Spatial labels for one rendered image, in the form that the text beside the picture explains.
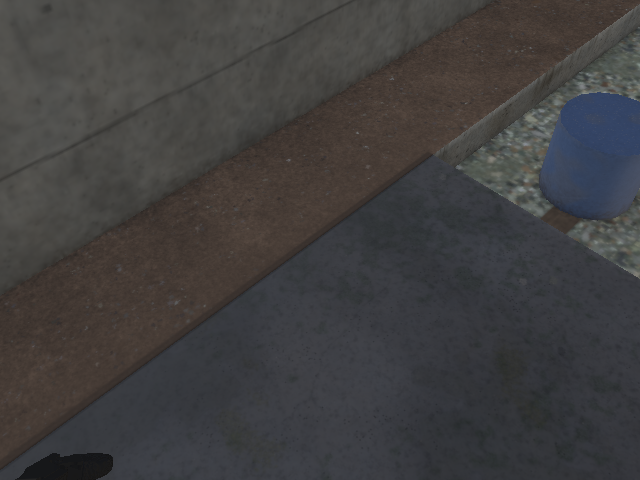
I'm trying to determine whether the robot left hand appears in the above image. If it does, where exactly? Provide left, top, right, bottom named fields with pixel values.
left=15, top=453, right=113, bottom=480

